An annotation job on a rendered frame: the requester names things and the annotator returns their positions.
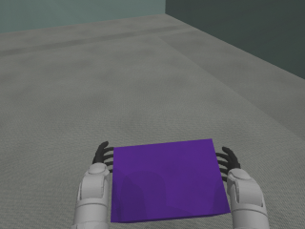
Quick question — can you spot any robot right forearm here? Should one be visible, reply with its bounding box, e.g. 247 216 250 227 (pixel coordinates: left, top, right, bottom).
227 168 270 229

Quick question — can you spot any left robot hand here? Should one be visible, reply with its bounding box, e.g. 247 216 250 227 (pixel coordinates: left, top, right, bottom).
92 141 114 173

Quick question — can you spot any robot left forearm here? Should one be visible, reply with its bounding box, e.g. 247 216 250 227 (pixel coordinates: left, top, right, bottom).
69 162 111 229

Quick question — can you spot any right robot hand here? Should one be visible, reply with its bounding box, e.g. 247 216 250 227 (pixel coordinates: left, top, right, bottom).
215 146 241 182

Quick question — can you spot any carton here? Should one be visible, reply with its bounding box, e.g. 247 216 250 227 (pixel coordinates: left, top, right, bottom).
111 138 231 223

